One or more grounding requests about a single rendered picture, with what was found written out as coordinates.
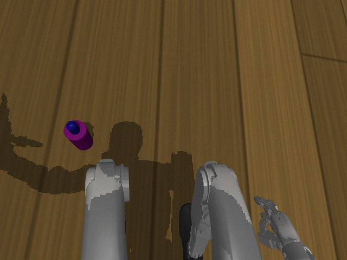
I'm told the right robot foot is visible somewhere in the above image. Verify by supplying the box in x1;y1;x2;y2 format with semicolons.
179;203;203;260

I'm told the bottle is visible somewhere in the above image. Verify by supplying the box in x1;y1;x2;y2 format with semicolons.
63;120;93;151

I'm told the right robot hand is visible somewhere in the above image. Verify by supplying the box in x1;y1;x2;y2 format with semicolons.
254;196;301;252

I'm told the right robot arm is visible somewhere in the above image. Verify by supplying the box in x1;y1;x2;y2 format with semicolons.
282;242;317;260

